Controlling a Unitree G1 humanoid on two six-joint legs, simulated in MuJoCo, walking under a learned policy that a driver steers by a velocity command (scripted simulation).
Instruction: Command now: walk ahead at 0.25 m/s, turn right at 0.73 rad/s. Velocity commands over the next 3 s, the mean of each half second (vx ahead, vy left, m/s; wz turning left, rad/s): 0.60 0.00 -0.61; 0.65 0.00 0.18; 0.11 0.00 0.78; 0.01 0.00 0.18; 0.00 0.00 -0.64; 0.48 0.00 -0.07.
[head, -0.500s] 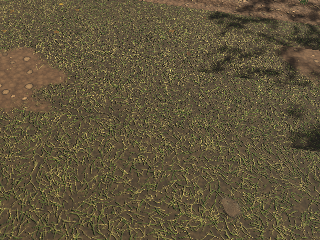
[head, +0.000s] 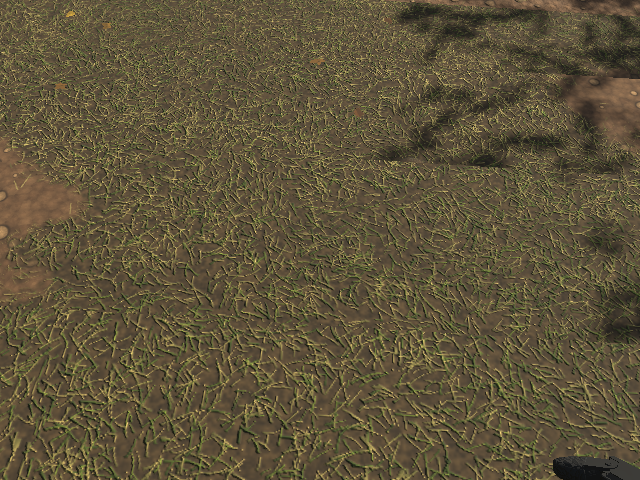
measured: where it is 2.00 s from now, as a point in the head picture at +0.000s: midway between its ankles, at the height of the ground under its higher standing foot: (373, 307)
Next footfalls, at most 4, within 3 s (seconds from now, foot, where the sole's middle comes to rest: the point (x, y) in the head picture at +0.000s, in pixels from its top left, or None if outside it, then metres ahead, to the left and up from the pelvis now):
0.26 left None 0.35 0.13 -0.90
0.74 right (414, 389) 0.69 -0.20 -0.90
1.30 left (330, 299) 1.02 0.01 -1.05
1.70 right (408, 285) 1.09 -0.22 -1.05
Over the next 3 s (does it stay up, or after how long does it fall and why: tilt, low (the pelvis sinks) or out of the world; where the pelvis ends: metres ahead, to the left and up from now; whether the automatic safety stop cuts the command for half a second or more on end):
stays up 1.18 -0.20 -0.29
